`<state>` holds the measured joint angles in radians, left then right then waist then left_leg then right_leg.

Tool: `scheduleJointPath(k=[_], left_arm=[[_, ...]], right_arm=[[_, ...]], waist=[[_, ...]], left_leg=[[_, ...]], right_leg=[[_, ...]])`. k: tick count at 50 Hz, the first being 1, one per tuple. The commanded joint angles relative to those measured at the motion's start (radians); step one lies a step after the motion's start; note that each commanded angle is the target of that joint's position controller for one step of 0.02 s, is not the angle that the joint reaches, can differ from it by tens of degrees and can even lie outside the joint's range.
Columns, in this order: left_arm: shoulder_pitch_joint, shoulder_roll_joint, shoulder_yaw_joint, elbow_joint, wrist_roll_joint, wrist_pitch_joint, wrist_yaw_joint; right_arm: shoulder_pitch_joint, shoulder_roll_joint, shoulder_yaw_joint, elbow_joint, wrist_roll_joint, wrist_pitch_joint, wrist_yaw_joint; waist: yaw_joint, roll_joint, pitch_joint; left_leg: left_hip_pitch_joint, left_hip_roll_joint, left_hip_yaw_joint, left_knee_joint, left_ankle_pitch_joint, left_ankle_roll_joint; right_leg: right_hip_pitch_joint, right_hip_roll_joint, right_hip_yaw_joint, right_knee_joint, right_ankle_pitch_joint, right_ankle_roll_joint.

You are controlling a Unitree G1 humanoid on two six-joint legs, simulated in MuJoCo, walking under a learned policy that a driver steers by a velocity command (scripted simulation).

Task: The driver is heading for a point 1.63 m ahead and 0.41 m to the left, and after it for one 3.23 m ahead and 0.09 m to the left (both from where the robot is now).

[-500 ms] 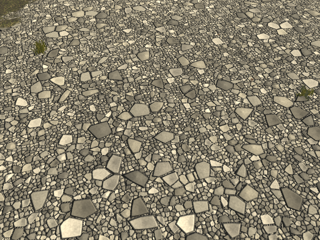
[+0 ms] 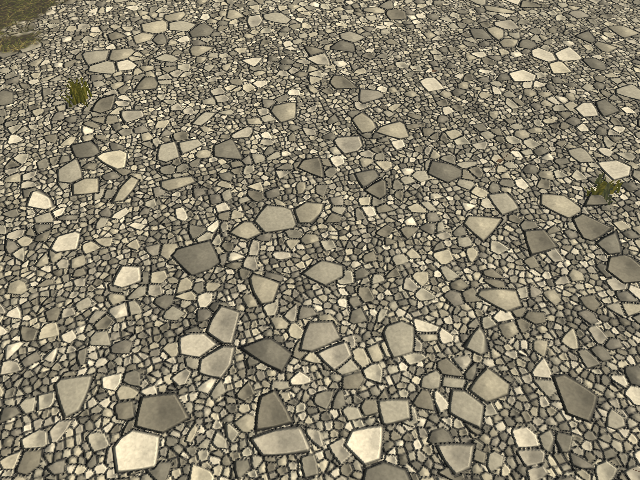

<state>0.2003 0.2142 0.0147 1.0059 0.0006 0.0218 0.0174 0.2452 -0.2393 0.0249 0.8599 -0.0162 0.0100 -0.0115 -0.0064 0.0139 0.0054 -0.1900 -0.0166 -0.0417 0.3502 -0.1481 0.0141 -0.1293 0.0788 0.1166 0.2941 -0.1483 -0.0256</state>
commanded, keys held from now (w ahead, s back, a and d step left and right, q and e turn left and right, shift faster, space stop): no key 0.76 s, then w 0.24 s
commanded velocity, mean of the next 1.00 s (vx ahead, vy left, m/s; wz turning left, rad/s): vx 0.05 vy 0.00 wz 0.00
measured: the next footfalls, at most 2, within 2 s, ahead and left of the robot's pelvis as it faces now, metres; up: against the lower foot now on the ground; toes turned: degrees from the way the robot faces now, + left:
left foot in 1.58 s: +0.48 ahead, +0.25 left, -0.18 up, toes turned +6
right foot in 1.98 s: +0.72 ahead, +0.07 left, -0.18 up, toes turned -4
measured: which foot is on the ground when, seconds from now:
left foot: down 0.00-1.00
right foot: down 0.00-1.00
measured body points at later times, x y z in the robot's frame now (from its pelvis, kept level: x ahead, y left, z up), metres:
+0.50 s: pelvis +0.01 +0.01 +0.00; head +0.01 +0.02 +0.45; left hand +0.03 +0.25 -0.16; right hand +0.07 -0.24 -0.14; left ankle +0.02 +0.11 -0.75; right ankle +0.01 -0.11 -0.75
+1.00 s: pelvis +0.04 +0.01 +0.00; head +0.02 +0.00 +0.45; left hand +0.04 +0.25 -0.15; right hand +0.06 -0.25 -0.15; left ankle +0.02 +0.11 -0.75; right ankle +0.01 -0.10 -0.75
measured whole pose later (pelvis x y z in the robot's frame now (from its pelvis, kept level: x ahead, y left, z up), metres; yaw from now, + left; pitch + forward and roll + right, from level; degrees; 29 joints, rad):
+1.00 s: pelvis +0.04 +0.01 +0.00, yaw +0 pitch +0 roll +1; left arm 0.31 0.20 0.02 1.11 0.03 0.00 0.02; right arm 0.32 -0.25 -0.02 1.02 -0.01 0.03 -0.01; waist 0.00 0.00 -0.05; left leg -0.14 -0.07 -0.05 0.36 -0.26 0.07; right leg -0.14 0.02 0.07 0.43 -0.32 -0.07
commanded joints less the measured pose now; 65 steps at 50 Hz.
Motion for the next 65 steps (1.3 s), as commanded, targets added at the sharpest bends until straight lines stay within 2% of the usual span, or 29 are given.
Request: scheduleJointPath(k=[1, 19, 33, 34, 38, 39, 40, 42, 43, 45, 47, 49, 50, 51, 52, 53, 55, 56, 57, 58, 59, 60, 62, 63, 64, 65], left_arm=[[0.005, 0.102, 0.019, -0.016, 0.0, -0.007, 0.004], [0.043, 0.081, 0.009, 0.074, 0.002, -0.006, 0.011], [0.07, 0.062, 0.003, 0.107, 0.003, -0.007, 0.016], [0.066, 0.08, 0.007, 0.103, -0.004, -0.005, 0.018], [0.077, 0.066, 0.005, 0.106, -0.003, 0.0, 0.021], [0.09, 0.052, 0.0, 0.112, -0.001, 0.001, 0.02], [0.088, 0.053, 0.001, 0.11, 0.002, 0.002, 0.019], [0.092, 0.068, 0.009, 0.096, 0.01, 0.003, 0.014], [0.09, 0.068, 0.011, 0.087, 0.015, 0.001, 0.011], [0.086, 0.047, 0.007, 0.075, 0.027, -0.01, 0.003], [0.103, 0.037, 0.006, 0.073, 0.029, -0.027, 0.0], [0.169, 0.039, 0.01, 0.084, 0.026, -0.038, -0.004], [0.202, 0.062, 0.018, 0.09, 0.026, -0.041, -0.002], [0.251, 0.105, 0.033, 0.097, 0.019, -0.044, 0.003], [0.321, 0.158, 0.055, 0.106, 0.011, -0.046, 0.006], [0.295, 0.159, 0.06, 0.092, 0.009, -0.052, 0.002], [0.238, 0.146, 0.063, 0.069, 0.009, -0.068, 0.0], [0.227, 0.139, 0.063, 0.061, 0.009, -0.076, 0.001], [0.206, 0.139, 0.064, 0.041, 0.02, -0.088, 0.0], [0.208, 0.131, 0.061, 0.039, 0.021, -0.096, -0.001], [0.236, 0.141, 0.065, 0.056, 0.032, -0.111, -0.001], [0.253, 0.127, 0.06, 0.059, 0.03, -0.118, -0.001], [0.257, 0.136, 0.06, 0.054, 0.027, -0.126, -0.001], [0.264, 0.146, 0.061, 0.046, 0.036, -0.129, 0.002], [0.325, 0.171, 0.064, 0.055, 0.049, -0.138, 0.004], [0.434, 0.19, 0.075, 0.098, 0.055, -0.157, 0.019]], right_arm=[[-0.004, -0.104, -0.022, -0.033, 0.0, -0.012, -0.004], [-0.007, -0.097, -0.018, 0.058, 0.003, -0.014, -0.009], [-0.004, -0.085, -0.016, 0.105, 0.005, -0.015, -0.012], [0.0, -0.098, -0.019, 0.106, 0.012, -0.015, -0.013], [0.006, -0.088, -0.017, 0.115, 0.01, -0.015, -0.016], [0.013, -0.077, -0.013, 0.122, 0.008, -0.014, -0.014], [0.01, -0.089, -0.017, 0.125, 0.007, -0.01, -0.013], [0.021, -0.135, -0.037, 0.129, 0.007, 0.002, -0.012], [0.038, -0.145, -0.046, 0.131, 0.006, 0.009, -0.01], [0.063, -0.152, -0.059, 0.13, 0.005, 0.014, -0.006], [0.067, -0.153, -0.069, 0.123, 0.003, 0.011, -0.005], [-0.017, -0.15, -0.074, 0.089, 0.008, 0.01, 0.0], [-0.071, -0.128, -0.069, 0.061, 0.012, 0.008, 0.003], [-0.123, -0.095, -0.06, 0.034, 0.011, 0.002, 0.006], [-0.161, -0.067, -0.051, 0.01, -0.003, -0.007, 0.007], [-0.157, -0.084, -0.053, -0.004, -0.014, -0.022, 0.008], [-0.095, -0.1, -0.059, 0.003, -0.012, -0.048, 0.022], [-0.077, -0.102, -0.062, 0.006, -0.015, -0.054, 0.03], [-0.058, -0.098, -0.065, 0.016, -0.018, -0.056, 0.042], [-0.056, -0.092, -0.066, 0.01, -0.02, -0.054, 0.05], [-0.052, -0.103, -0.077, 0.012, -0.032, -0.049, 0.051], [-0.072, -0.112, -0.082, 0.0, -0.033, -0.045, 0.052], [-0.101, -0.112, -0.087, -0.021, -0.038, -0.043, 0.053], [-0.128, -0.122, -0.09, -0.031, -0.04, -0.044, 0.051], [-0.233, -0.131, -0.102, -0.072, -0.021, -0.047, 0.047], [-0.382, -0.18, -0.125, -0.141, -0.015, -0.051, 0.037]], waist=[[0.002, -0.009, 0.001], [0.0, -0.006, 0.009], [-0.001, -0.011, 0.014], [-0.003, -0.003, 0.016], [-0.002, -0.01, -0.001], [-0.001, -0.007, -0.021], [-0.001, 0.007, -0.003], [0.0, 0.052, 0.018], [-0.005, 0.073, 0.043], [-0.008, 0.093, 0.086], [0.003, 0.079, 0.083], [0.06, 0.043, 0.089], [0.08, -0.025, 0.107], [0.107, -0.13, 0.127], [0.135, -0.232, 0.143], [0.119, -0.194, 0.176], [0.06, -0.117, 0.133], [0.049, -0.113, 0.106], [0.05, -0.116, 0.065], [0.043, -0.12, 0.053], [0.042, -0.129, 0.055], [0.044, -0.099, 0.063], [0.047, -0.093, 0.081], [0.057, -0.083, 0.069], [0.11, -0.126, 0.103], [0.17, -0.168, 0.177]], left_leg=[[0.03, 0.087, -0.087, -0.064, -0.028, 0.017], [0.046, 0.092, -0.103, -0.091, -0.016, 0.033], [0.059, 0.09, -0.108, -0.098, 0.008, 0.043], [0.06, 0.09, -0.107, -0.098, 0.054, 0.045], [0.073, 0.091, -0.107, -0.097, 0.068, 0.049], [0.077, 0.089, -0.112, -0.125, -0.033, 0.046], [0.064, 0.081, -0.121, -0.147, -0.14, 0.047], [0.05, 0.079, -0.159, -0.168, -0.396, 0.084], [0.036, 0.098, -0.196, -0.188, -0.512, 0.11], [0.026, 0.164, -0.286, -0.226, -0.59, 0.162], [-0.008, 0.196, -0.321, -0.232, -0.555, 0.191], [-0.099, 0.153, -0.255, -0.177, -0.515, 0.169], [-0.164, 0.091, -0.18, -0.095, -0.468, 0.139], [-0.272, 0.003, -0.067, 0.065, -0.372, 0.098], [-0.398, -0.066, 0.047, 0.245, -0.267, 0.063], [-0.464, -0.025, 0.029, 0.343, -0.271, 0.05], [-0.428, 0.024, 0.018, 0.414, -0.235, 0.028], [-0.402, 0.028, 0.032, 0.434, -0.222, 0.019], [-0.324, 0.008, 0.076, 0.501, -0.174, 0.005], [-0.295, 0.008, 0.086, 0.521, -0.156, 0.002], [-0.313, 0.04, 0.063, 0.579, -0.095, 0.009], [-0.355, 0.051, 0.057, 0.588, -0.079, 0.008], [-0.406, 0.063, 0.059, 0.587, -0.073, 0.01], [-0.437, 0.064, 0.058, 0.589, -0.069, 0.008], [-0.604, 0.081, 0.032, 0.579, -0.066, 0.0], [-0.908, 0.141, -0.101, 0.593, -0.088, 0.0]], right_leg=[[-0.053, -0.116, 0.083, -0.065, 0.032, -0.034], [-0.044, -0.122, 0.065, -0.062, 0.062, -0.021], [-0.04, -0.126, 0.055, -0.057, 0.073, -0.013], [-0.037, -0.129, 0.057, -0.054, 0.113, -0.016], [-0.027, -0.128, 0.051, -0.05, 0.108, -0.014], [-0.013, -0.123, 0.048, -0.068, 0.043, -0.013], [-0.023, -0.107, 0.036, -0.06, -0.03, -0.014], [-0.083, -0.056, -0.01, 0.022, -0.23, -0.031], [-0.13, -0.041, -0.023, 0.063, -0.298, -0.042], [-0.186, -0.036, -0.054, 0.14, -0.282, -0.053], [-0.143, -0.053, -0.074, 0.167, -0.235, -0.06], [-0.041, -0.065, -0.054, 0.079, -0.247, -0.084], [0.005, -0.095, 0.021, 0.0, -0.322, -0.103], [0.079, -0.174, 0.165, -0.102, -0.442, -0.133], [0.167, -0.294, 0.354, -0.207, -0.527, -0.177], [0.155, -0.358, 0.436, -0.229, -0.447, -0.215], [0.162, -0.348, 0.346, -0.215, -0.212, -0.228], [0.17, -0.326, 0.287, -0.205, -0.115, -0.222], [0.119, -0.283, 0.198, -0.197, -0.037, -0.224], [0.089, -0.27, 0.168, -0.187, 0.0, -0.222], [0.102, -0.302, 0.166, -0.165, 0.059, -0.225], [0.117, -0.308, 0.162, -0.142, 0.097, -0.226], [0.142, -0.314, 0.145, -0.085, 0.201, -0.224], [0.176, -0.319, 0.145, -0.044, 0.241, -0.217], [0.288, -0.319, 0.179, -0.041, 0.184, -0.23], [0.511, -0.408, 0.272, -0.029, 0.144, -0.224]])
